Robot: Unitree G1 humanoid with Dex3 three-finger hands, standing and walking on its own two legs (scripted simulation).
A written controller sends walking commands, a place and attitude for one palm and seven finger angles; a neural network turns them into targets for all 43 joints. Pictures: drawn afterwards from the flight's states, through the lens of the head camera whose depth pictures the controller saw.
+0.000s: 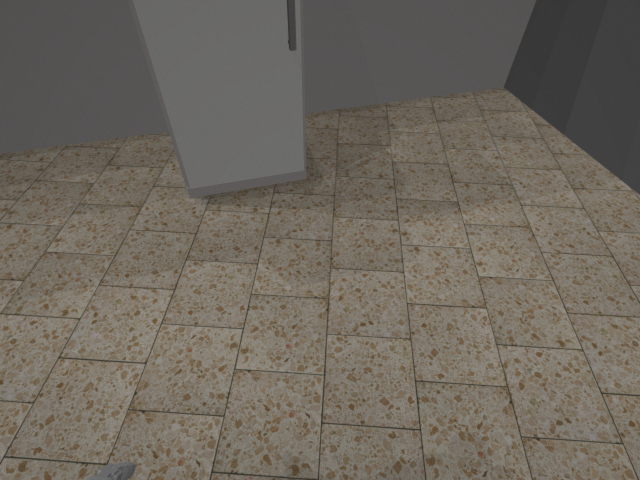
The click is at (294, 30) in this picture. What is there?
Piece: fridge door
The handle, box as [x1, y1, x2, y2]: [287, 0, 295, 50]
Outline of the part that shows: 287,0 289,36 288,43 290,50 295,49 294,0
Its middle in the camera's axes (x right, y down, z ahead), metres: -0.11 -0.83 +1.25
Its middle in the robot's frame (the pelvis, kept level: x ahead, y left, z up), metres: +1.50 +0.20 +0.12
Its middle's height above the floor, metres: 0.89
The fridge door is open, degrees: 0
